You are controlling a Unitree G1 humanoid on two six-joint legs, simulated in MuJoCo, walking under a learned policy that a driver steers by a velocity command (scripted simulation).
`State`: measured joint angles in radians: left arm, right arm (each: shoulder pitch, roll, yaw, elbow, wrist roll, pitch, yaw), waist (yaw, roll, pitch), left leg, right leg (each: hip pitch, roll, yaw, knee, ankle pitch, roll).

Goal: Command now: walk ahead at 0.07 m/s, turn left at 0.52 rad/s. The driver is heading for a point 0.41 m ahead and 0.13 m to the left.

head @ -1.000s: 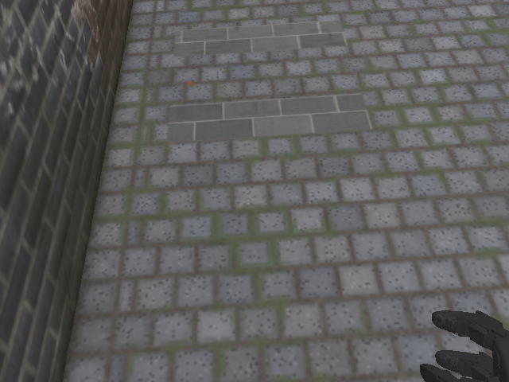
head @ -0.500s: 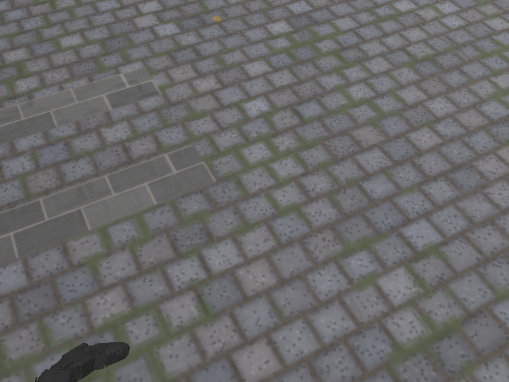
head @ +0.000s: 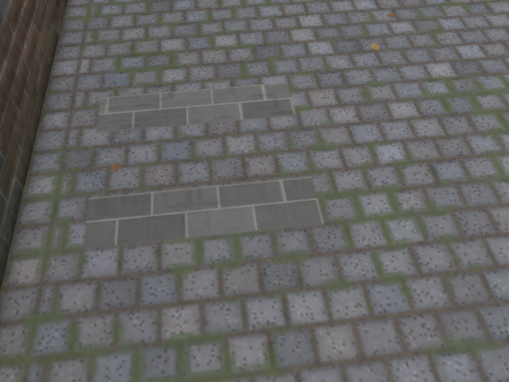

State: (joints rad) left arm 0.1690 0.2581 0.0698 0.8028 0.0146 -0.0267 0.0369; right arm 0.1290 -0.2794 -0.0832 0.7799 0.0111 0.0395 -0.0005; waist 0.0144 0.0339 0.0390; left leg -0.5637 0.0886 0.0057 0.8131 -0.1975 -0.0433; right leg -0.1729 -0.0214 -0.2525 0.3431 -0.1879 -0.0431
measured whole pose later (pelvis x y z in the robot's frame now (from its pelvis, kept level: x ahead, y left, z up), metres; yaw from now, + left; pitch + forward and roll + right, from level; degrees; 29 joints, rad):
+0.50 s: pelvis +0.04 +0.02 -0.01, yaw +18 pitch +4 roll -1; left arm 0.07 0.28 0.08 0.77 -0.01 0.00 0.03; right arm 0.14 -0.30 -0.09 0.66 0.01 0.04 -0.03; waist -0.02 0.00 0.03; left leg -0.38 -0.08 -0.15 0.50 -0.17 0.04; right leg -0.44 0.02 0.09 0.73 -0.35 0.06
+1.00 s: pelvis +0.05 +0.04 -0.01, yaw +30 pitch +2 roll +0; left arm 0.26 0.30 0.07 0.78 -0.01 -0.03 -0.02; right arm 0.22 -0.27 -0.05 0.65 0.00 -0.02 0.00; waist 0.04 -0.03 -0.01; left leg -0.24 0.00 0.02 0.51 -0.31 0.02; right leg -0.33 -0.06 -0.03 0.73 -0.45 -0.02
